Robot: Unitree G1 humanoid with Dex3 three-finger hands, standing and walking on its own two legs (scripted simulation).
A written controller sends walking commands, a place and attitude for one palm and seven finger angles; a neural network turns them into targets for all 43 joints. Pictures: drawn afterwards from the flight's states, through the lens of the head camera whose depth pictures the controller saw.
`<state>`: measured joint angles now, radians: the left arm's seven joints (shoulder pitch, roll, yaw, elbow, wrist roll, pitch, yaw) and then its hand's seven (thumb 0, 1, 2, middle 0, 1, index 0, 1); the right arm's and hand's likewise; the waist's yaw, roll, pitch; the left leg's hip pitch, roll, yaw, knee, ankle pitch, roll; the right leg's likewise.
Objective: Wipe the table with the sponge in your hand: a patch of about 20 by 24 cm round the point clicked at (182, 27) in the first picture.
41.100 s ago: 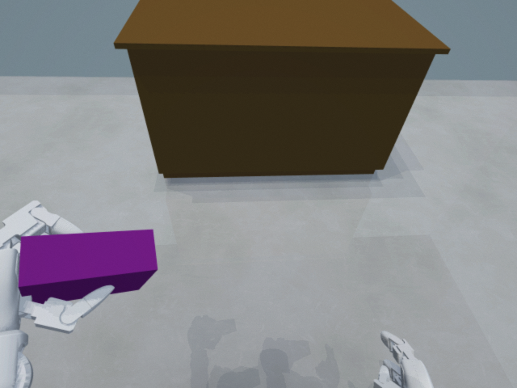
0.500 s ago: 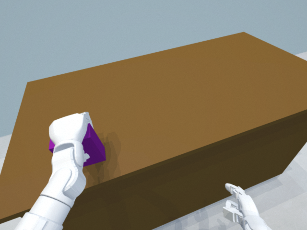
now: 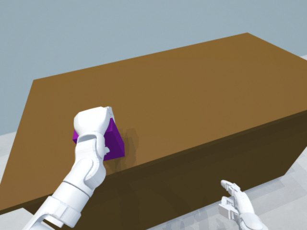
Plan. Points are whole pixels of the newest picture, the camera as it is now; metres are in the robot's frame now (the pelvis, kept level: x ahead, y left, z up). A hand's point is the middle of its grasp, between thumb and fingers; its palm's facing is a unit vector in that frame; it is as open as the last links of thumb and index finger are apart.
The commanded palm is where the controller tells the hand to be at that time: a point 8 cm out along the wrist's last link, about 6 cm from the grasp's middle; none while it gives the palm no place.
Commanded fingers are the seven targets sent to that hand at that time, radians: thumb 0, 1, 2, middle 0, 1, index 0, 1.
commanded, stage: slide across to the third lane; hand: left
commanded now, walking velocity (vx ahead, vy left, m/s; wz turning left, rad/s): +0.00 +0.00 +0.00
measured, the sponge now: (103, 145) +0.33 +0.21 +0.05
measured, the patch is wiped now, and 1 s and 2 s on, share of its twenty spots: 0.60 0.80 0.85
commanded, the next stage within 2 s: wipe forward along the third lane in 0.16 s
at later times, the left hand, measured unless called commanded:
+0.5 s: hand (106, 129) +0.35 +0.19 +0.10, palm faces +0.00 -0.06 -1.00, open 9.4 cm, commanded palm +0.33 +0.19 +0.14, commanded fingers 0.00 0.10 1.30 -1.20 -1.60 -1.20 -1.60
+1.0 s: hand (105, 118) +0.39 +0.21 +0.10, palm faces -0.03 -0.04 -1.00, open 9.4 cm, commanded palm +0.38 +0.22 +0.13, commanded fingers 0.00 0.10 1.30 -1.20 -1.60 -1.20 -1.60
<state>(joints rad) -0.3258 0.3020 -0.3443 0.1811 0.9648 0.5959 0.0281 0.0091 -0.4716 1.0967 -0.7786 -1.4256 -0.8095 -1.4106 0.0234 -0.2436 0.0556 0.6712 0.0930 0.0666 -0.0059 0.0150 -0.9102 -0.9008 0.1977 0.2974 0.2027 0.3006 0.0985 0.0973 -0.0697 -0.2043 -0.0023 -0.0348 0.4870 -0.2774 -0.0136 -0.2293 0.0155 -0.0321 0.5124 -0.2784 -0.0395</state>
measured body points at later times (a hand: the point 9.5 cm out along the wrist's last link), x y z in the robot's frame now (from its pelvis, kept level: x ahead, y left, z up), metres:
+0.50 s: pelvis -0.01 -0.01 +0.00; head -0.03 -0.05 +0.45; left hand +0.34 +0.19 +0.15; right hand +0.21 -0.23 -0.09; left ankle -0.01 +0.13 -0.74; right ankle +0.00 -0.09 -0.74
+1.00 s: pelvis -0.02 -0.01 +0.00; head -0.02 -0.04 +0.45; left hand +0.39 +0.21 +0.15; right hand +0.12 -0.27 -0.13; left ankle -0.01 +0.13 -0.74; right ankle +0.00 -0.09 -0.74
